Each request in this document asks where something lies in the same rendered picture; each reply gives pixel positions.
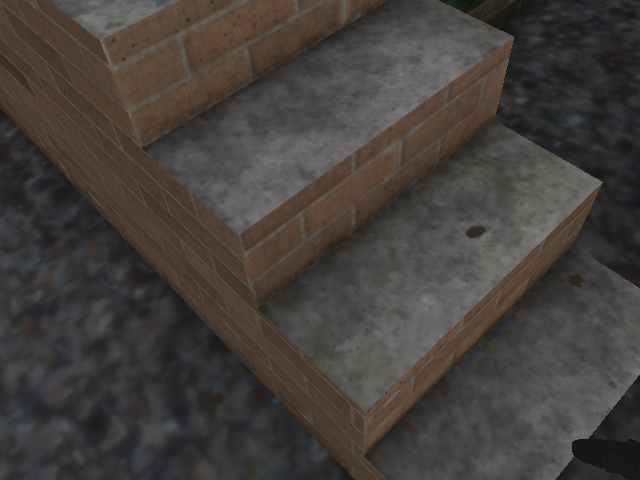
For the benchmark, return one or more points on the right robot hand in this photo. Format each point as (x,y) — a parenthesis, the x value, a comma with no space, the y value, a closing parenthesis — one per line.
(614,456)

